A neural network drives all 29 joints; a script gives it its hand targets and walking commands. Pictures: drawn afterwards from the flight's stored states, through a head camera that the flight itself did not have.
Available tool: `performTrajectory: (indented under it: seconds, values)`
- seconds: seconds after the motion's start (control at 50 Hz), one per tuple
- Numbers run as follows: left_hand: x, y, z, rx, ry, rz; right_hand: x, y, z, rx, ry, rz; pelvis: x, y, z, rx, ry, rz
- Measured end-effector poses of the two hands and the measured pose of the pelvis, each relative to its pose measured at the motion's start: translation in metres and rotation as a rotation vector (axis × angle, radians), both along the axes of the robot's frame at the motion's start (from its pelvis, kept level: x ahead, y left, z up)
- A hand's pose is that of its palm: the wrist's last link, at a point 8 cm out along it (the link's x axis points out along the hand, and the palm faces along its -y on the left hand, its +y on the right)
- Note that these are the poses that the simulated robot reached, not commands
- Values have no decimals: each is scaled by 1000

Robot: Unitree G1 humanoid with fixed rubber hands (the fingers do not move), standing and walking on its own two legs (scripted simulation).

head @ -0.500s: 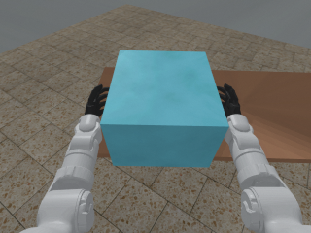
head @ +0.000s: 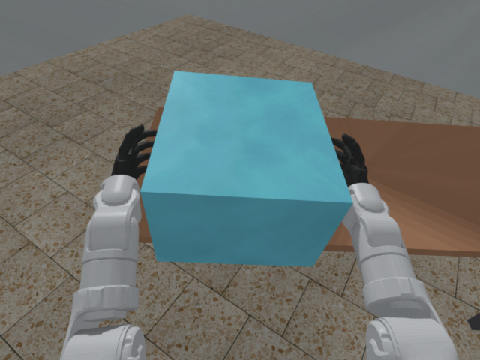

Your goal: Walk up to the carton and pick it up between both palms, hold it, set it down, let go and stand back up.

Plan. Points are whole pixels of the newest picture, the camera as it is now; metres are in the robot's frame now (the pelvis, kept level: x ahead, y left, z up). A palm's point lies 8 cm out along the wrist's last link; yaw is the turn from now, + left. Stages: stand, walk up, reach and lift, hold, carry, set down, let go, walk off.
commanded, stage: reach and lift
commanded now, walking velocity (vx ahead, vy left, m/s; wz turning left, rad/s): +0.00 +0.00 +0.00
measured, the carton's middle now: (240, 164) +0.43 -0.01 +0.11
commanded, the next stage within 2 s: hold in 0.68 s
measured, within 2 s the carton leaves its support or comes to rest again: neither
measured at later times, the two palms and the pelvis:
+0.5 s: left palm (127, 166) +0.36 +0.17 +0.16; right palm (355, 171) +0.36 -0.20 +0.15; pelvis +0.01 -0.01 +0.00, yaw +0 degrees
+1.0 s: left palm (108, 161) +0.34 +0.19 +0.19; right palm (351, 156) +0.36 -0.18 +0.19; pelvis +0.00 -0.01 +0.00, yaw -1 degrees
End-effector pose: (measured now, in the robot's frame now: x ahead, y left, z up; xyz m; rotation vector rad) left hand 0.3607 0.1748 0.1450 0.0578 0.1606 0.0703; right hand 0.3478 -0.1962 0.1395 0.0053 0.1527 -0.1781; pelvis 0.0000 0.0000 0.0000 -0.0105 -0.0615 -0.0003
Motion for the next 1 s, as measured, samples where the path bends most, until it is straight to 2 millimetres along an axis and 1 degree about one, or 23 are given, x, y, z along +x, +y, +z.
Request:
performTrajectory:
  seconds: [0.1,0.22,0.42,0.6,0.76,0.82,0.92,1.0]
  values:
    - [2,-6,8,8,-1,-7,-1,-6,4,6,-5,-5,-2,2,0,2,3,-15]
    - [4,-9,13,7,3,0,4,-9,9,5,-3,3,0,1,0,3,0,-26]
    - [4,-5,15,-2,-4,6,9,-4,14,-4,-17,15,4,-4,0,0,-14,-10]
    - [1,-3,17,-1,-10,6,7,-2,16,1,-24,13,5,-5,0,-1,-21,-1]
    - [0,-4,25,3,-16,4,5,-3,23,5,-31,11,2,-3,0,0,-22,-10]
    - [-4,-2,31,5,-27,18,5,-1,29,5,-43,21,1,-3,0,-1,-24,-19]
    - [-15,8,39,-11,-32,55,8,8,42,8,-49,54,-1,-4,0,0,-32,-24]
    - [-17,15,42,-21,-12,73,11,15,47,8,-29,68,-4,-6,0,2,-31,-11]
